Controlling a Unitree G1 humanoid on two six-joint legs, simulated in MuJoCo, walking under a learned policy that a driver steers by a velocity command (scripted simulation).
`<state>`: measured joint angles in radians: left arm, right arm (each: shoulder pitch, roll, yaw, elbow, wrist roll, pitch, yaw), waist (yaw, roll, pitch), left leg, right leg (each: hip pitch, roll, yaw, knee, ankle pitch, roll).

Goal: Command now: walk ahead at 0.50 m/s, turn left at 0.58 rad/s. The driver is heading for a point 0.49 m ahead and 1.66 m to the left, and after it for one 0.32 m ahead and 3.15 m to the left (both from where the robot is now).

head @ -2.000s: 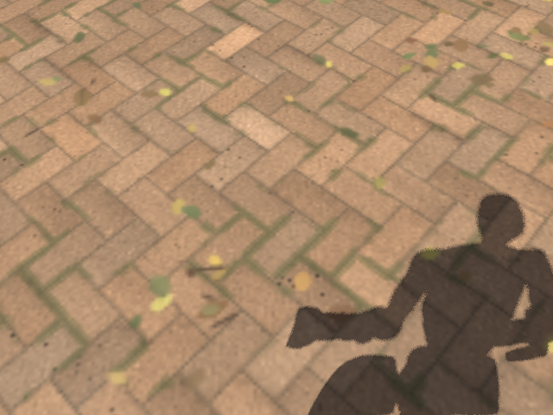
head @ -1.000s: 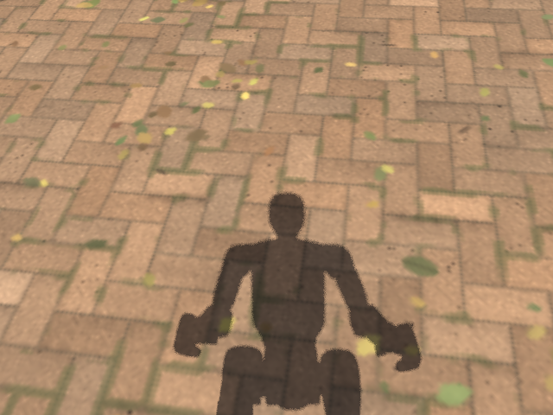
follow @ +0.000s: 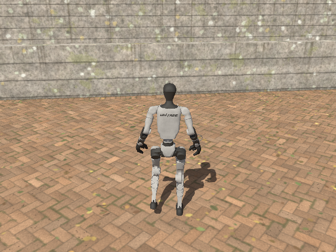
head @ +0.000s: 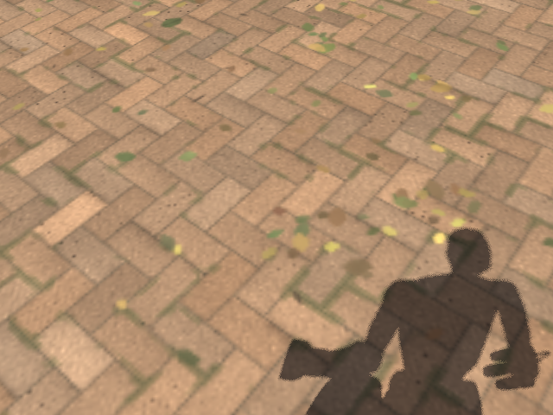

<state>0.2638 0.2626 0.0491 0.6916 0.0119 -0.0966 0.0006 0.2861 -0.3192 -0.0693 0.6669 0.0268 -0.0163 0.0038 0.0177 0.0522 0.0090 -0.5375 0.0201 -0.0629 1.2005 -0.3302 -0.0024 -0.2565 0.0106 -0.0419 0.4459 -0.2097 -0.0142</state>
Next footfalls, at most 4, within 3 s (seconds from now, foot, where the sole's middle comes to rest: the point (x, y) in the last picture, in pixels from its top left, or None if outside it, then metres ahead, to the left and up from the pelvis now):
0.34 left None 0.32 0.17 -0.78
0.80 right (275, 351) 0.66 0.08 -0.78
1.26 left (182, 411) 0.51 0.29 -0.78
1.76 right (181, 276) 0.89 0.35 -0.78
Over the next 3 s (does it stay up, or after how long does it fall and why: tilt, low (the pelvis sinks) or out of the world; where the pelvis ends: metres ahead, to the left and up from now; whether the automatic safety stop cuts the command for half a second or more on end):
stays up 1.02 0.92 0.00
